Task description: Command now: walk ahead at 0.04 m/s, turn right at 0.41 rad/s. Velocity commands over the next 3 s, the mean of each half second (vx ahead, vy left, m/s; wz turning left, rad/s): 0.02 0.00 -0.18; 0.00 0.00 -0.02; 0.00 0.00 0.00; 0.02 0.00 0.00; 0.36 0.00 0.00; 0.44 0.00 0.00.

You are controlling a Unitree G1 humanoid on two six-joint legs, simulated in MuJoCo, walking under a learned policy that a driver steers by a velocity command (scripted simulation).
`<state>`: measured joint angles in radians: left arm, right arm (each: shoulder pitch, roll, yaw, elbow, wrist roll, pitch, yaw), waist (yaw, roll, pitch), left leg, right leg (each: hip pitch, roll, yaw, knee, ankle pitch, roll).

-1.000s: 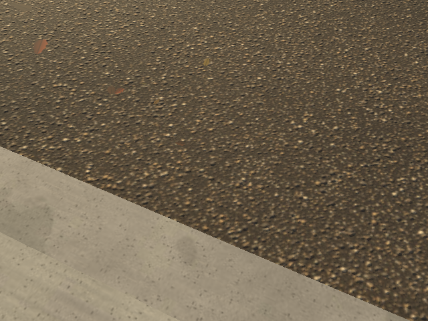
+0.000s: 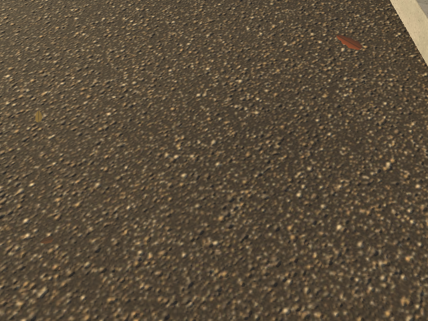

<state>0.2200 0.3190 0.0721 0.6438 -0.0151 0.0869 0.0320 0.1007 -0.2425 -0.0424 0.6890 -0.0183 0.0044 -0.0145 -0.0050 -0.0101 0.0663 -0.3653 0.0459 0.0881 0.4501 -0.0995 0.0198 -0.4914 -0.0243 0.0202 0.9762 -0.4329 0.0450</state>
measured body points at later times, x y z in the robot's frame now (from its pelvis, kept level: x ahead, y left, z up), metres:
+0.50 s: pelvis +0.00 -0.03 +0.00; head +0.01 -0.03 +0.45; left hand +0.17 +0.19 -0.11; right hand +0.09 -0.30 -0.12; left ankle +0.01 +0.11 -0.73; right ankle +0.01 -0.13 -0.73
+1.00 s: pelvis +0.00 -0.03 +0.00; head +0.01 -0.03 +0.45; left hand +0.10 +0.22 -0.13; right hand +0.04 -0.28 -0.14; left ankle +0.01 +0.11 -0.73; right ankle +0.01 -0.13 -0.73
